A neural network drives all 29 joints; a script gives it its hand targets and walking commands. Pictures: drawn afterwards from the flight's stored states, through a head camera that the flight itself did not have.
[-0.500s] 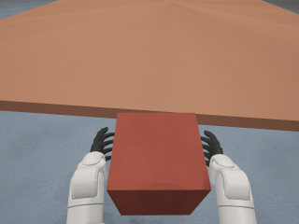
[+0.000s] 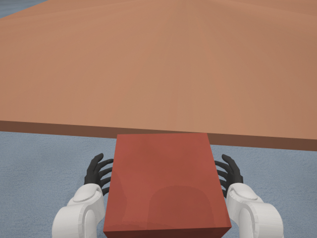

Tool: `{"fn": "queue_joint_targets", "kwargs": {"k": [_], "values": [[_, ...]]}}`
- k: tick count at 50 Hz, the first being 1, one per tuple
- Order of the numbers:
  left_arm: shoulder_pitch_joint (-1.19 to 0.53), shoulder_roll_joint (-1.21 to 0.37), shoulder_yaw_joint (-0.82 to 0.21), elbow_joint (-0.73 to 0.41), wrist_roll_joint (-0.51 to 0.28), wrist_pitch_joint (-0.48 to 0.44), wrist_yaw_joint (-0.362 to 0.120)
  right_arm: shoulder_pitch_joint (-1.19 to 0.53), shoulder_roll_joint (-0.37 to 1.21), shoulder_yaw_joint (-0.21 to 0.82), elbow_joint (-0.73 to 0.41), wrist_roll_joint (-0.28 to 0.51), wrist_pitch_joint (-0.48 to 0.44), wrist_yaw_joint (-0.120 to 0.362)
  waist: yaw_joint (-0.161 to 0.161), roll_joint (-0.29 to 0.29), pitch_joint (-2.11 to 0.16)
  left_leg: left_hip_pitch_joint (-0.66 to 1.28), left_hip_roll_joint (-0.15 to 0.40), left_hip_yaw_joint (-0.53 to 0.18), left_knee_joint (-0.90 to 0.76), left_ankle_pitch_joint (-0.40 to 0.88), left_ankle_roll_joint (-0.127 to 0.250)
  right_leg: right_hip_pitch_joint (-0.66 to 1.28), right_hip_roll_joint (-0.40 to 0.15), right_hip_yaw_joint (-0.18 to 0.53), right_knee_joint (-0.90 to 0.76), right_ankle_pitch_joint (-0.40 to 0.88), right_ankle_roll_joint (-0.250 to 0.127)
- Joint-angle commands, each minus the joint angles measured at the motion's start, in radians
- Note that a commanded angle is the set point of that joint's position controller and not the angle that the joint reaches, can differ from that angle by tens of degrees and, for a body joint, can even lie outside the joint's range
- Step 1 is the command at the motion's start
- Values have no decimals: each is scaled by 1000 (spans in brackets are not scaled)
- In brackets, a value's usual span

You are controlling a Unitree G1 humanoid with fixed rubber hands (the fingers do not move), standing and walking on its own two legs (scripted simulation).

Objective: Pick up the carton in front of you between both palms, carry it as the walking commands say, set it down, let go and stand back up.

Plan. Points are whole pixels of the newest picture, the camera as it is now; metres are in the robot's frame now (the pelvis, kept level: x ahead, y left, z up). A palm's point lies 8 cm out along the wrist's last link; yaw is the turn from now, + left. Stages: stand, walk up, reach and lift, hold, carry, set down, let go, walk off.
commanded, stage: carry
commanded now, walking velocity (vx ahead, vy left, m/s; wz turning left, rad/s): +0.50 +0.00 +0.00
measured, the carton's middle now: (162, 197) +0.24 +0.02 +0.02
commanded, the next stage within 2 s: none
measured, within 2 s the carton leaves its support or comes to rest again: neither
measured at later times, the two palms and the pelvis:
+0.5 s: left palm (124, 105) +0.53 +0.15 +0.09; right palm (212, 101) +0.56 -0.15 +0.08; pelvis +0.33 -0.03 +0.01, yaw +4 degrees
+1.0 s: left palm (128, 42) +0.95 +0.19 +0.14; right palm (192, 43) +0.94 -0.12 +0.14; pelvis +0.67 +0.04 +0.01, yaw +1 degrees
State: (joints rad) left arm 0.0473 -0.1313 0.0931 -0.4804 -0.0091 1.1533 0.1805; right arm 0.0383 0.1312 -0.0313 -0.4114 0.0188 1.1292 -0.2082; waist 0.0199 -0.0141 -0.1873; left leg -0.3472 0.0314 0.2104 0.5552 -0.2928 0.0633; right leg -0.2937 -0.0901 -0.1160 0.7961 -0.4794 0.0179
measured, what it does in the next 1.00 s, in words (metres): walks ahead: right foot, then left foot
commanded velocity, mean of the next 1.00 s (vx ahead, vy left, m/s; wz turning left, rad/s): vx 0.50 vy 0.00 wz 0.00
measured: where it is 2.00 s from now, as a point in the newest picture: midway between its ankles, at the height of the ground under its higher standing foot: (163, 108)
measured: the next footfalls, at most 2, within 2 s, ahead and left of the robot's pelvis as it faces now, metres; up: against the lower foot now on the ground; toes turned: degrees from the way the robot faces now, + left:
right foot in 0.28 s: +0.36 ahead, -0.11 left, +0.00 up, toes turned -11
left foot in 0.74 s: +0.68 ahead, +0.13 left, +0.00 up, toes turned +15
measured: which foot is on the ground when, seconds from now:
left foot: down 0.00-0.32, up 0.34-0.72, down 0.74-1.00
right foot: up 0.00-0.26, down 0.28-0.78, up 0.80-1.00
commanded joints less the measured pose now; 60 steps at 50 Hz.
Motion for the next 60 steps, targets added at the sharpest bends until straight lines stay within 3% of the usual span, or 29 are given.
{"fn": "queue_joint_targets", "kwargs": {"k": [1, 4, 8, 10, 11, 12, 13, 14, 15, 17, 19, 24, 28, 32, 34, 35, 36, 37, 38, 40, 43, 47, 53, 55, 56, 57, 58, 59, 60], "values": [[-274, -659, -486, -19, -138, -42, -26, -384, 718, 501, -192, 169, -47, 11, -52, 66, -85, 487, 336, -445, -345, 239, 104, -492, -27, 35, 117, 64, -24], [-217, -691, -495, -36, -103, -66, -31, -381, 723, 582, -246, 210, -59, 53, -49, 96, -63, 456, 264, -270, -330, 389, 68, -392, 21, -44, -82, 193, -19], [-197, -658, -531, -100, -82, -63, -42, -311, 670, 608, -268, 208, -47, 85, -49, 169, -1, 390, 204, -125, -286, 576, 29, -227, 89, -139, -283, 342, -29], [-186, -623, -546, -114, -82, -53, -45, -275, 633, 586, -246, 190, -35, 87, -20, 175, -60, 306, 172, -17, -101, 745, -13, 40, 133, -201, -328, 384, -49], [-190, -605, -547, -113, -81, -46, -46, -247, 611, 574, -229, 177, -28, 85, -12, 157, -113, 197, 146, 27, 37, 715, -44, 232, 115, -179, -309, 355, -75], [-178, -591, -547, -111, -80, -41, -46, -254, 588, 560, -226, 168, -21, 83, 16, 77, -158, 2, 105, 20, 245, 531, -69, 429, 18, -6, -332, 247, -120], [-194, -574, -552, -120, -88, -39, -46, -257, 587, 550, -238, 160, -14, 81, 14, -167, -183, -246, -11, 6, 562, 151, -100, 539, -246, 459, -477, 124, -230], [-209, -593, -560, -128, -110, -38, -52, -250, 595, 556, -232, 159, -8, 83, -3, -220, -170, -383, -39, -114, 741, -178, -74, 542, -348, 635, -562, 277, -302], [-237, -626, -581, -152, -136, -40, -63, -267, 625, 547, -228, 164, -12, 87, -4, -100, -161, -392, 39, -193, 800, -187, -50, 497, -345, 567, -537, 357, -283], [-284, -709, -628, -146, -166, -50, -90, -255, 703, 542, -194, 139, -31, 97, -6, 37, -106, -358, 106, -217, 717, -76, -42, 349, -323, 442, -571, 344, -227], [-321, -759, -666, -149, -191, -65, -114, -260, 772, 549, -171, 124, -54, 106, -8, 12, -82, -253, 122, -186, 511, -11, -62, 211, -268, 294, -643, 251, -171], [-277, -703, -645, -114, -180, -72, -129, -228, 762, 537, -145, 72, -75, 92, -10, -95, -5, -213, 97, -74, 160, 159, -78, 178, -184, 42, -698, 251, -133], [-204, -639, -603, -104, -153, -66, -112, -247, 713, 565, -196, 99, -62, 77, -1, -147, 61, -210, 60, 2, -4, 240, -81, 241, -162, -19, -660, 383, -121], [-258, -593, -592, -191, -158, -50, -83, -317, 668, 582, -283, 158, -42, 66, 0, -137, 83, -153, 38, 46, -55, 237, -66, 285, -150, -46, -585, 489, -119], [-339, -539, -588, -262, -174, -40, -62, -342, 617, 566, -325, 186, -35, 49, -28, -77, -11, 82, -19, 93, -81, 133, -29, 258, -98, -113, -324, 676, -90], [-380, -495, -581, -286, -184, -36, -47, -368, 592, 551, -350, 196, -32, 39, -50, -47, -94, 297, 11, 49, -68, 54, 0, 142, -69, -139, -128, 674, -64], [-409, -473, -578, -321, -194, -30, -33, -386, 535, 529, -361, 195, -28, 24, -75, 200, -194, 514, 263, -350, -162, -55, 87, -99, 17, -144, 214, 466, -17], [-429, -444, -569, -332, -211, -23, -23, -389, 512, 514, -359, 205, -27, 11, -50, 409, -257, 682, 393, -720, -267, 53, 197, -350, 122, -48, 451, 41, 2], [-455, -418, -552, -317, -219, -19, -11, -401, 499, 496, -353, 214, -22, 3, -54, 299, -244, 666, 390, -668, -268, 246, 222, -421, 70, 59, 576, -4, -34], [-483, -442, -531, -258, -216, -17, -4, -458, 491, 482, -340, 218, -21, -1, -56, 92, -211, 551, 342, -472, -198, 446, 153, -439, 2, 94, 526, 30, -67], [-522, -442, -483, -139, -160, -20, 21, -570, 453, 460, -283, 211, -21, -3, -72, 129, -170, 397, 284, -307, -254, 282, 72, -357, -17, 73, 323, 132, -73], [-682, -393, -404, 25, -79, -28, 54, -720, 423, 409, -85, 176, -22, -8, -64, 156, -85, 336, 257, -190, -323, 223, 86, -374, -15, 18, 129, 267, -69], [-926, -474, -358, 199, -99, -40, 34, -963, 515, 367, 93, 151, -43, -17, -54, 171, -6, 257, 206, -67, -293, 238, 59, -230, 31, -76, -154, 418, -73], [-985, -501, -341, 269, -113, -44, 25, -1043, 541, 353, 143, 134, -47, -28, -12, 144, -49, 245, 194, -36, -145, 356, 31, -100, 67, -99, -214, 409, -88], [-1012, -504, -326, 311, -114, -47, 24, -1063, 545, 339, 174, 124, -46, -37, 41, 109, -117, 180, 149, 25, 43, 455, 15, 75, 112, -134, -204, 344, -102], [-1017, -496, -307, 356, -110, -51, 24, -1098, 544, 328, 198, 112, -45, -45, 85, 6, -201, 54, 87, 32, 316, 365, -18, 299, 82, -50, -261, 306, -119], [-1042, -469, -292, 374, -110, -59, 27, -1114, 556, 315, 209, 103, -45, -51, 77, -277, -243, -159, -29, 0, 601, 21, -53, 425, -153, 374, -378, 327, -191], [-1067, -474, -268, 393, -117, -67, 30, -1133, 582, 314, 220, 100, -48, -57, 76, -357, -289, -360, -76, -145, 773, -215, -50, 549, -254, 638, -464, 375, -256], [-1099, -521, -285, 379, -142, -76, 24, -1165, 598, 298, 215, 101, -57, -59, 73, -251, -323, -408, -23, -214, 882, -193, -33, 561, -272, 641, -453, 377, -261]]}}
